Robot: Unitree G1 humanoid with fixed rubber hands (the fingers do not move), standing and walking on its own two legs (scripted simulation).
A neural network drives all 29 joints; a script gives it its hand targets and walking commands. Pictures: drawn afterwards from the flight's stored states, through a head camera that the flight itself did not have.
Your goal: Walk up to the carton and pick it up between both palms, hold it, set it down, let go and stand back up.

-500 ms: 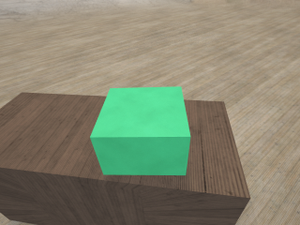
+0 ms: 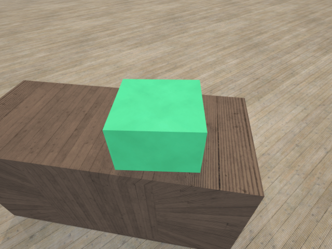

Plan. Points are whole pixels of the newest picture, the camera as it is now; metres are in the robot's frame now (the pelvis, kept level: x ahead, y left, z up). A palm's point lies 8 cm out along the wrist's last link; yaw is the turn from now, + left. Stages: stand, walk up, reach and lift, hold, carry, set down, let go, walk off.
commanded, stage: stand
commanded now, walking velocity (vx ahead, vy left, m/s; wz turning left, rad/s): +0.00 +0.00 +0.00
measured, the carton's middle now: (159, 123) +0.58 +0.02 -0.04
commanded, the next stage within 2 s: none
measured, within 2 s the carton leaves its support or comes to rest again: neither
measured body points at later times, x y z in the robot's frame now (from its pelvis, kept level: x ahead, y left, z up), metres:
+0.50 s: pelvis +0.00 +0.01 +0.00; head +0.00 +0.00 +0.45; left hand -0.04 +0.24 -0.15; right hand -0.05 -0.22 -0.17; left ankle +0.00 +0.14 -0.74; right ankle +0.02 -0.12 -0.74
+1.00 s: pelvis +0.04 +0.00 +0.00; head +0.05 +0.00 +0.45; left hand +0.00 +0.22 -0.16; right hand +0.00 -0.21 -0.17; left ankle +0.00 +0.14 -0.74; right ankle +0.02 -0.12 -0.74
